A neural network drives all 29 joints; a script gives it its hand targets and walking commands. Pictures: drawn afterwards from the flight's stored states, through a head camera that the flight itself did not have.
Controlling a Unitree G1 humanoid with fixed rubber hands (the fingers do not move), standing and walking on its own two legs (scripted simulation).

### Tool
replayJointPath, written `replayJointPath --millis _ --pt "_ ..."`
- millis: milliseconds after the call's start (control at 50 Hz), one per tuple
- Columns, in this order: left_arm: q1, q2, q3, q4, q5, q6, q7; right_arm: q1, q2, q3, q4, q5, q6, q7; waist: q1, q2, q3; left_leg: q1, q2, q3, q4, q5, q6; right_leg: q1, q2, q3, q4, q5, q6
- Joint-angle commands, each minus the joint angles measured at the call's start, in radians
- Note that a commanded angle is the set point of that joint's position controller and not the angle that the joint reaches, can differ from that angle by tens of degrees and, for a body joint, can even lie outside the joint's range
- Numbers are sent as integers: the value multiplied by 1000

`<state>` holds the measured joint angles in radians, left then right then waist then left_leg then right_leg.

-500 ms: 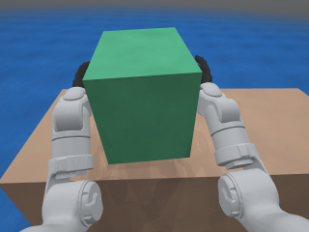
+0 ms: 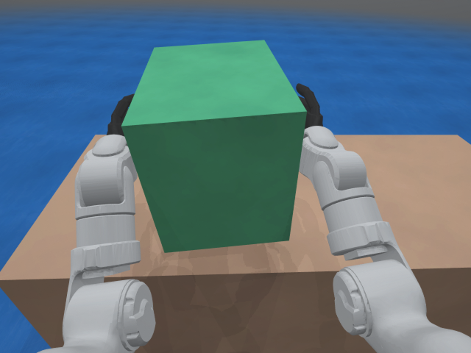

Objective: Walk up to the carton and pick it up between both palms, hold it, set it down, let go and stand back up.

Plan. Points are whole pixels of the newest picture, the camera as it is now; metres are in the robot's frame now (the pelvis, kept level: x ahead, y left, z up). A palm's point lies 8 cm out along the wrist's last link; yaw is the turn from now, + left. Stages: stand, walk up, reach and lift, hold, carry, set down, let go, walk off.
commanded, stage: hold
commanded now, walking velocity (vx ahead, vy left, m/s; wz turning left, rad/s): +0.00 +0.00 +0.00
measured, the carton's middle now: (218, 138) +0.40 +0.00 +0.24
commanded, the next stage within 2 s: none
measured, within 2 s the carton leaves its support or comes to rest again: neither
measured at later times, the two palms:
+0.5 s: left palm (122, 140) +0.36 +0.15 +0.26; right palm (311, 132) +0.36 -0.14 +0.26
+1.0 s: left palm (123, 141) +0.36 +0.15 +0.26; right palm (311, 132) +0.36 -0.14 +0.26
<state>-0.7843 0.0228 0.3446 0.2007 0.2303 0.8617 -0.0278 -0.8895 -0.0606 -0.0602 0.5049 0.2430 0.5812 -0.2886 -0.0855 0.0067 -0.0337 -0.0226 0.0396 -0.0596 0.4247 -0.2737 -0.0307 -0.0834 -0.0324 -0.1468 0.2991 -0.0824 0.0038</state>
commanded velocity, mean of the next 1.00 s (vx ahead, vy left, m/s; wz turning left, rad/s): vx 0.00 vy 0.00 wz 0.00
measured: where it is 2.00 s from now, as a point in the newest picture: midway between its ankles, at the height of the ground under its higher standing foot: outside the picture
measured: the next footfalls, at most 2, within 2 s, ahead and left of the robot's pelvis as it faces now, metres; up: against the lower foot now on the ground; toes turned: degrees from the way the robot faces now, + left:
none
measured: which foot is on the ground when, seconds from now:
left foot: down 0.00-1.00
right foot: down 0.00-1.00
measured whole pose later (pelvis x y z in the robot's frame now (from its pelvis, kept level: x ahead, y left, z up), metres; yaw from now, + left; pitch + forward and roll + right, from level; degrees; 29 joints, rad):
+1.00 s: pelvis +0.00 +0.00 +0.00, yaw -1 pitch -8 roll -1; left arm -0.81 0.02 0.36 0.24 0.25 0.86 -0.03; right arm -0.91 -0.05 -0.08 0.54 0.22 0.58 -0.28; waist -0.08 0.01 -0.04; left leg -0.02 0.04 -0.05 0.42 -0.27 -0.03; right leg -0.09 -0.03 -0.13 0.31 -0.08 0.00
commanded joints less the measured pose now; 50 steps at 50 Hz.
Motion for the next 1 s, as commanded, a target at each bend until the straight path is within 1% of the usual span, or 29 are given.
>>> replayJointPath --millis 0,20,40,60,80,100,160,200,220,240,300,340,400,420,460,500,520,540,560,600,680,720,760,780,840,880,900,920,980 --pt "-908 -581 -497 -194 -178 -81 -133 -906 682 370 -343 179 -44 131 -27 62 -477 -245 -110 36 -102 305 -36 489 102 83 68 217 28" --pt "-911 -581 -499 -195 -175 -79 -131 -897 677 366 -328 179 -41 133 -30 72 -464 -242 -108 34 -101 314 -38 479 102 83 67 210 26" --pt "-916 -583 -503 -212 -177 -80 -130 -897 680 372 -338 179 -40 135 -26 63 -478 -236 -107 35 -104 307 -36 483 105 82 68 200 27" --pt "-904 -570 -489 -195 -169 -77 -128 -909 679 377 -341 180 -40 137 -11 51 -469 -246 -109 36 -104 302 -28 484 102 84 66 197 29" --pt "-898 -577 -498 -212 -169 -76 -126 -895 674 379 -336 184 -39 139 -16 62 -476 -240 -105 34 -104 314 -33 490 106 82 72 204 26" --pt "-903 -577 -497 -214 -168 -75 -124 -911 673 382 -351 182 -41 141 -8 58 -481 -241 -103 35 -106 315 -32 486 108 81 72 194 25" --pt "-885 -572 -479 -164 -155 -69 -124 -915 664 371 -327 173 -41 146 1 52 -450 -261 -99 37 -121 262 -21 482 107 84 63 158 21" --pt "-881 -576 -478 -171 -156 -70 -124 -926 672 373 -343 168 -47 148 9 40 -461 -263 -97 39 -124 258 -16 490 108 85 68 163 22" --pt "-884 -575 -471 -162 -148 -68 -123 -928 670 371 -325 167 -45 150 13 46 -445 -266 -97 39 -126 257 -16 485 107 85 64 154 20" --pt "-889 -572 -468 -156 -147 -68 -124 -933 670 366 -315 163 -47 150 12 37 -435 -265 -97 41 -125 258 -15 476 108 83 61 152 19" --pt "-892 -579 -470 -150 -149 -67 -128 -915 662 354 -288 161 -45 151 -1 47 -426 -257 -93 41 -128 263 -20 473 108 86 58 148 16" --pt "-903 -583 -472 -134 -150 -70 -134 -921 661 339 -284 151 -47 150 -12 53 -422 -277 -92 41 -137 224 -19 476 107 84 58 131 17" --pt "-891 -590 -481 -160 -159 -76 -131 -938 681 364 -334 165 -56 148 -1 55 -477 -249 -103 40 -110 297 -23 496 107 87 64 200 19" --pt "-873 -587 -478 -151 -156 -72 -129 -929 669 367 -334 169 -54 144 -6 53 -479 -235 -103 39 -102 321 -28 498 108 87 63 219 18" --pt "-885 -573 -466 -140 -152 -72 -134 -924 666 354 -310 160 -49 141 -11 39 -447 -248 -106 41 -117 268 -22 481 102 86 53 177 23" --pt "-896 -568 -467 -163 -151 -75 -133 -909 676 360 -299 162 -48 143 -5 42 -452 -249 -105 43 -118 279 -21 495 103 87 61 188 23" --pt "-885 -561 -452 -132 -142 -71 -135 -905 666 349 -279 157 -44 143 -6 37 -419 -258 -105 44 -126 253 -17 484 101 87 53 168 24" --pt "-878 -555 -435 -115 -131 -69 -139 -909 671 349 -270 154 -43 143 7 29 -406 -274 -104 46 -137 224 -8 492 100 86 51 149 25" --pt "-871 -560 -438 -120 -131 -68 -142 -914 673 352 -288 155 -48 144 10 35 -423 -281 -102 45 -140 217 -6 508 102 85 56 149 23" --pt "-886 -563 -441 -99 -126 -67 -145 -933 667 333 -270 144 -50 145 2 54 -396 -290 -100 46 -145 195 -11 487 102 84 51 122 19" --pt "-923 -575 -472 -143 -164 -83 -142 -951 695 346 -307 149 -56 144 -11 40 -466 -268 -106 46 -125 231 -14 497 101 87 61 168 25" --pt "-940 -581 -477 -121 -168 -87 -137 -964 689 334 -297 142 -52 144 -18 49 -456 -281 -105 42 -129 205 -15 484 101 87 61 142 24" --pt "-933 -582 -467 -114 -161 -91 -134 -976 698 343 -304 143 -60 148 0 49 -466 -301 -104 42 -133 192 -7 492 103 85 65 131 23" --pt "-924 -590 -468 -113 -156 -90 -130 -958 683 338 -281 144 -58 150 -4 65 -459 -292 -98 37 -133 213 -14 490 107 87 67 138 17" --pt "-916 -579 -460 -114 -155 -88 -131 -955 682 344 -282 151 -56 148 -3 49 -462 -286 -101 39 -129 226 -12 496 106 88 65 148 21" --pt "-897 -565 -431 -86 -137 -81 -135 -939 683 337 -249 142 -50 147 6 31 -411 -295 -101 41 -140 201 -4 490 104 87 57 129 22" --pt "-922 -564 -438 -111 -143 -88 -137 -938 691 337 -247 142 -50 149 1 27 -433 -297 -102 42 -146 187 -4 497 104 86 61 126 26" --pt "-930 -561 -438 -96 -143 -88 -138 -938 690 328 -234 142 -50 151 0 42 -414 -303 -101 44 -150 176 -4 483 101 88 58 112 24" --pt "-934 -574 -454 -109 -157 -93 -134 -966 701 340 -276 147 -58 150 4 49 -458 -293 -107 45 -132 207 -8 493 99 90 62 143 23"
